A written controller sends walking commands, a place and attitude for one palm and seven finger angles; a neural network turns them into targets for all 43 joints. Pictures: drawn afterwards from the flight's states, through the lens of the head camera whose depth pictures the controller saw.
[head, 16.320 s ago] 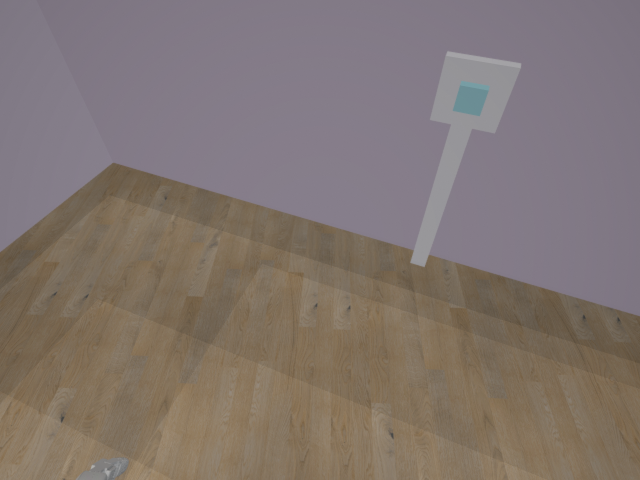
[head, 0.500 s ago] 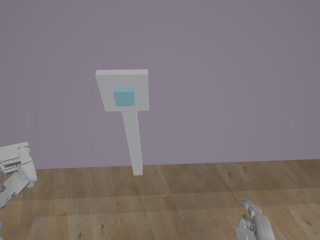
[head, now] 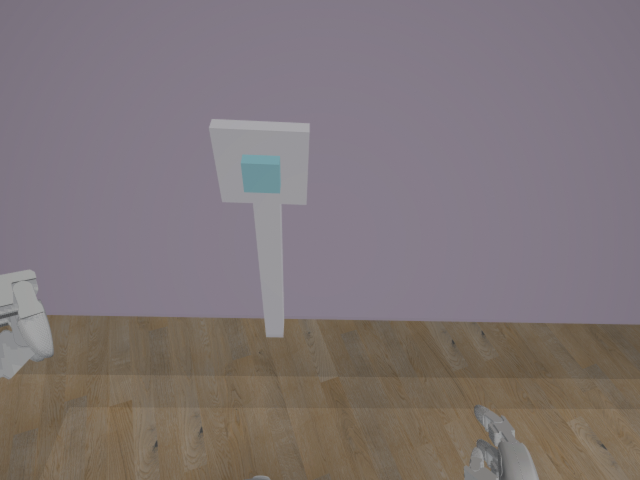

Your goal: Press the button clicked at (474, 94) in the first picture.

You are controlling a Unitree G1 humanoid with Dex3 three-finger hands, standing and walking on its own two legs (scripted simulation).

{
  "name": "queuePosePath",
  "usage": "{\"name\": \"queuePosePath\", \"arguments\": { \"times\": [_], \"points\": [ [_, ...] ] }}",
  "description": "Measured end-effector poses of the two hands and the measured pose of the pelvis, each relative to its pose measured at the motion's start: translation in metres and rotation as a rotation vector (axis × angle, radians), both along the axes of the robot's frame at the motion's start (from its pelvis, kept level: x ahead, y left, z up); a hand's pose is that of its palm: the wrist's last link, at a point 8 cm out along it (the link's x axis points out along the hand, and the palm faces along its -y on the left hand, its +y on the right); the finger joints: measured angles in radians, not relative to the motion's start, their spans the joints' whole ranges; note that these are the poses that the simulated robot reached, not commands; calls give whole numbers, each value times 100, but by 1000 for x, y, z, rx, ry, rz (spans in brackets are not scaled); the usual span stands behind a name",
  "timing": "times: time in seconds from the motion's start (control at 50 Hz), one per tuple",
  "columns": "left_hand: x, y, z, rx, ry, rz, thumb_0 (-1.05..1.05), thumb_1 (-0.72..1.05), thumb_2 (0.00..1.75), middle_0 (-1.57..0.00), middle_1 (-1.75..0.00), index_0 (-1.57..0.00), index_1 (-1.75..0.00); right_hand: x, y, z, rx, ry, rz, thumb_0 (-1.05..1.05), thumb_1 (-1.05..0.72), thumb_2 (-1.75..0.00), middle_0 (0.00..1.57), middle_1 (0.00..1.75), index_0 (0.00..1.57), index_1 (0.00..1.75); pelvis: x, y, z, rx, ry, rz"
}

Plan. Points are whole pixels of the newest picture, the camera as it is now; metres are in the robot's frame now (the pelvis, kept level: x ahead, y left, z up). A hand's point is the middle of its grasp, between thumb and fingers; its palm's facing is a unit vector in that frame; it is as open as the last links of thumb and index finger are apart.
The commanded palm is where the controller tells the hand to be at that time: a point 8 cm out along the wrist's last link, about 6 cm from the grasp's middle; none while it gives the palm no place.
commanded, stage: step back with the hand held close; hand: left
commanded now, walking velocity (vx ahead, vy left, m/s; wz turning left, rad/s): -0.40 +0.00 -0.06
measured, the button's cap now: (261, 173) +0.65 +0.15 -0.01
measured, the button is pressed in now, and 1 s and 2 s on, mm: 0 0 0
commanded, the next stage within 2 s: stop stepping back and stand still in 0.32 s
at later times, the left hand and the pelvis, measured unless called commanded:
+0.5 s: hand out of the picture +0.08 +0.21 +0.17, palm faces +0.22 -0.84 -0.49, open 3.1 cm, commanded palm +0.03 +0.26 +0.19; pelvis -0.13 -0.01 +0.01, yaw -6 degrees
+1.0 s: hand out of the picture +0.00 +0.21 +0.18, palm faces +0.33 -0.82 -0.47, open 3.1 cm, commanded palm -0.05 +0.26 +0.19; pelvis -0.20 -0.01 +0.01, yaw -4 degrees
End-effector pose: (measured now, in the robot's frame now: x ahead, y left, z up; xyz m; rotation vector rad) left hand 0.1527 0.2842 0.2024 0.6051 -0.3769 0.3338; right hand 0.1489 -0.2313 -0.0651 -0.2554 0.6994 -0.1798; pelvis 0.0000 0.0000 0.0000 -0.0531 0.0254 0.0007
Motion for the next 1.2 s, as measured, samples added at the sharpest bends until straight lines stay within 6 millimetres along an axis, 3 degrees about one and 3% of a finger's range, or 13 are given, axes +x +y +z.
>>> {"name": "queuePosePath", "arguments": {
  "times": [0.1,0.18,0.3,0.42,0.52,0.6,0.68,0.78,0.92,1.02,1.2],
  "points": [
    [-6,-19,-8,-69,27,-27,2,89,90,-131,-150,-131,-150,-7,-1,-5,28,16,40,1,-90,-90,20,30,21,30,-21,-9,3,9,35,-62],
    [-7,-35,-5,-80,52,-117,2,89,90,-131,-150,-131,-150,-23,-6,2,37,33,-1,1,-90,-90,20,30,21,30,-34,-11,9,23,34,-68],
    [-20,-24,-1,-25,107,-170,1,88,90,-131,-150,-131,-150,-50,-17,21,-10,17,-60,1,-90,-90,20,30,21,30,-59,-4,15,30,31,-76],
    [-65,-24,-5,-43,166,-167,2,89,90,-130,-150,-131,-150,-91,-22,31,-18,-57,-51,1,-90,-90,20,30,20,30,-99,-3,15,26,5,-106],
    [-115,-34,-8,-47,150,-128,2,89,90,-130,-150,-131,-150,-133,-26,18,-3,-55,-37,1,-90,-90,20,30,21,30,-138,-11,6,43,-5,-99],
    [-147,-32,-4,-80,117,-77,2,88,90,-130,-150,-131,-150,-177,-28,8,4,40,-51,1,-90,-90,20,30,21,30,-159,-14,11,59,-17,-97],
    [-162,-24,-3,-136,52,-22,1,88,90,-131,-150,-131,-150,-216,-29,4,-9,84,-85,1,-90,-90,20,30,21,30,-168,-11,15,68,-16,-87],
    [-169,-17,-9,-142,19,-37,1,89,90,-131,-150,-131,-150,-244,-27,-4,-29,74,-113,1,-90,-90,20,30,21,30,-185,-1,7,55,-30,-61],
    [-181,-25,-2,-33,63,-53,2,89,90,-131,-150,-131,-150,-257,-15,-9,51,24,-113,1,-90,-90,20,30,20,30,-197,-10,6,64,-45,-77],
    [-188,-34,-4,-63,69,-51,2,89,90,-131,-150,-131,-150,-256,-19,-17,69,72,-83,1,-90,-90,20,30,21,30,-202,-14,7,61,-42,-75],
    [-188,-24,-8,-93,61,-38,1,88,90,-131,-150,-131,-150,-232,-29,-5,-6,38,-77,1,-90,-90,20,30,21,30,-197,-5,6,50,-52,-61]
  ]
}}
